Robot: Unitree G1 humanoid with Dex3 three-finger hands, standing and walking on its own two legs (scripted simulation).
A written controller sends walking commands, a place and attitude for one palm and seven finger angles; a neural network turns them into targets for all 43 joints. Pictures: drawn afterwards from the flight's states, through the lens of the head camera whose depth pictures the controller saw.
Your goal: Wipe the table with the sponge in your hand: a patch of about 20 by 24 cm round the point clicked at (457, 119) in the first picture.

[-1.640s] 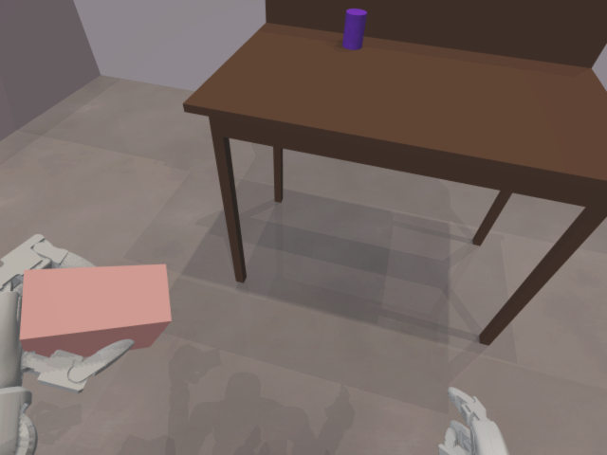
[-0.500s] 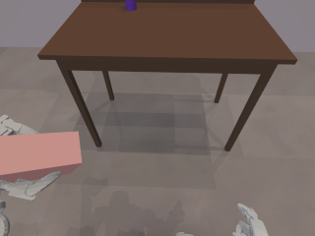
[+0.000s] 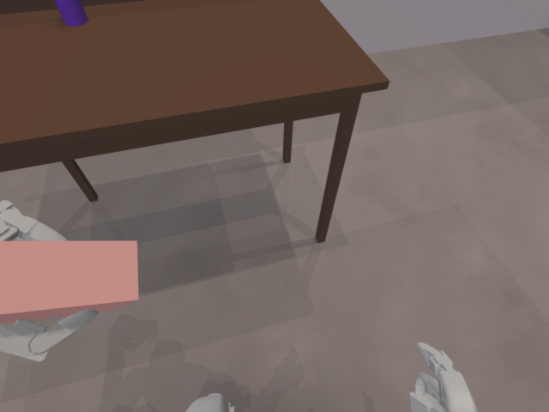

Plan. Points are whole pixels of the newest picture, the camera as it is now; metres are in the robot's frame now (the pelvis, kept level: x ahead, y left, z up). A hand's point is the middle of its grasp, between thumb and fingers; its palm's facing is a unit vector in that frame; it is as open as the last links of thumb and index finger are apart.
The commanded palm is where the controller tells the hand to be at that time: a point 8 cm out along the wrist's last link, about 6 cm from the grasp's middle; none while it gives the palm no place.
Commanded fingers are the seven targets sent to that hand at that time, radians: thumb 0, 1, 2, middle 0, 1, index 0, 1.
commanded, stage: turn to face it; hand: left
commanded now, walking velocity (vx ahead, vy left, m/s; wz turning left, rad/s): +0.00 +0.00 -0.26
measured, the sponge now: (83, 281) +0.23 +0.21 +0.15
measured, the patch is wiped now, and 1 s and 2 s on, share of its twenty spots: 0.00 0.00 0.00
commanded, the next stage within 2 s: take the last steps up to it in 0.08 s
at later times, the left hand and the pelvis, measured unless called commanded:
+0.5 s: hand (117, 253) +0.25 +0.18 +0.16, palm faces +0.27 -0.85 -0.45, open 9.9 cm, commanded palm +0.20 +0.24 +0.18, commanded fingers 0.00 0.10 1.30 -1.20 -1.60 -1.20 -1.60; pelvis +0.00 -0.02 -0.01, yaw -7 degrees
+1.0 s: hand (157, 194) +0.32 +0.15 +0.18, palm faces +0.29 -0.87 -0.41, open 9.9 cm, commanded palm +0.27 +0.20 +0.18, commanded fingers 0.00 0.10 1.30 -1.20 -1.60 -1.20 -1.60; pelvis +0.07 -0.05 -0.01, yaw -8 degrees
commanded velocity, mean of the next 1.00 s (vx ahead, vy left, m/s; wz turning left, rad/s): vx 0.25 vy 0.01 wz -0.04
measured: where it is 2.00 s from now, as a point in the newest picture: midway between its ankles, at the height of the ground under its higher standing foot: (321, 391)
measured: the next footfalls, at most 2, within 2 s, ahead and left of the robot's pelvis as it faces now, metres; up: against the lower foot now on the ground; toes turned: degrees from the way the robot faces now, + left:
left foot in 0.10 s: +0.07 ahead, +0.14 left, +0.00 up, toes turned +3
right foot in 0.42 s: +0.02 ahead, -0.10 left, +0.00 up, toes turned -15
